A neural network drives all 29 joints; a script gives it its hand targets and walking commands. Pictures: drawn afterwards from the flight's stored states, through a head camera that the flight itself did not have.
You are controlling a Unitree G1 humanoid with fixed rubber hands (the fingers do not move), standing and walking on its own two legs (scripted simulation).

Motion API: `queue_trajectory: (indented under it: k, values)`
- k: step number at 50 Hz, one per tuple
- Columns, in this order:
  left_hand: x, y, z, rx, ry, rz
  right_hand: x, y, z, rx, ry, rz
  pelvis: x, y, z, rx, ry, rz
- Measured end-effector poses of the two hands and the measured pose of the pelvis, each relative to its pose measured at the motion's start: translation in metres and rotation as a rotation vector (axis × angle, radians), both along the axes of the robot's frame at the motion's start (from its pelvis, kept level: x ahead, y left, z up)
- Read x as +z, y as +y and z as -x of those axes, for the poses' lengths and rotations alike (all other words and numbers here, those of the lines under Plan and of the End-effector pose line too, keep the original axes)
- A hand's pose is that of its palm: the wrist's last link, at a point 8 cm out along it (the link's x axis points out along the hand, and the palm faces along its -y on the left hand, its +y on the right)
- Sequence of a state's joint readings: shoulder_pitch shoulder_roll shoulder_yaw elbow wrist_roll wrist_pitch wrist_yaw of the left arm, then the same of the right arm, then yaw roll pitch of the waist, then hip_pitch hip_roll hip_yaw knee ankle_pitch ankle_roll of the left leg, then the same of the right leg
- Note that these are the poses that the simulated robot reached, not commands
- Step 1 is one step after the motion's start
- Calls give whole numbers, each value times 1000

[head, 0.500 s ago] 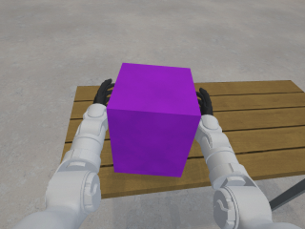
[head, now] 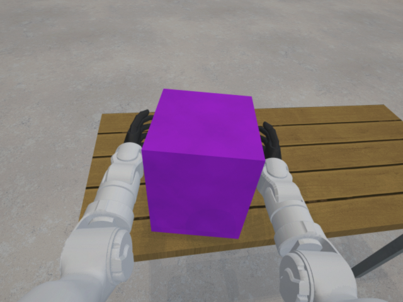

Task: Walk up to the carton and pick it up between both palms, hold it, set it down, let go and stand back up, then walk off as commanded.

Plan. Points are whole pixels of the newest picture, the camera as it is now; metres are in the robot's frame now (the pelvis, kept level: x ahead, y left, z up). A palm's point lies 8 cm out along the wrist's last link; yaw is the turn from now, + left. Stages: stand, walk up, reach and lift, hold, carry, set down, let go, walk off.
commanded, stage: set down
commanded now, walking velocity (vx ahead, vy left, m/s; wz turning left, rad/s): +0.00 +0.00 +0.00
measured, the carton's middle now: (201, 164) +0.39 -0.04 +0.06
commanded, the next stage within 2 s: none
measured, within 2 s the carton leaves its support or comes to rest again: rests again in 0.44 s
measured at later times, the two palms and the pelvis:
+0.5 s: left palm (135, 151) +0.41 +0.11 +0.09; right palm (268, 164) +0.35 -0.18 +0.08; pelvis +0.00 +0.00 +0.00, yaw -1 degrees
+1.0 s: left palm (134, 154) +0.41 +0.11 +0.08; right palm (267, 169) +0.34 -0.17 +0.08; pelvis +0.00 +0.00 +0.00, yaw -1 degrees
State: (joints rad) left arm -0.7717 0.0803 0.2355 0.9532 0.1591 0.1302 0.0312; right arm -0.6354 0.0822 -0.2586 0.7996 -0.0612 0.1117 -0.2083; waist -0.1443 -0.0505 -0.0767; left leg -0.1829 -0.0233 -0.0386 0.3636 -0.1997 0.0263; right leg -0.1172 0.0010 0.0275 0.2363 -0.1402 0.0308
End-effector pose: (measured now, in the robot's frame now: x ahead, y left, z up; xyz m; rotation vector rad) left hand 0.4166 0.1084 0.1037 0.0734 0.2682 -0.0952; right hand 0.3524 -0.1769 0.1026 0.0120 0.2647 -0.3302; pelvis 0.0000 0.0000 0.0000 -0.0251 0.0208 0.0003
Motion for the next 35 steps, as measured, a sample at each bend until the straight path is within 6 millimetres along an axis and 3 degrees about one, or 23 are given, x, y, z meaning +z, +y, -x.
queue_trajectory:
  k: [11,35]
  values:
    - [-10,-7,4,-6,13,-12,-17,-6,8,-13,5,-21,0,3,5,-13,25,-2]
    - [-21,0,1,0,-25,32,-21,1,2,-1,-41,6,0,-3,-2,-12,14,-5]
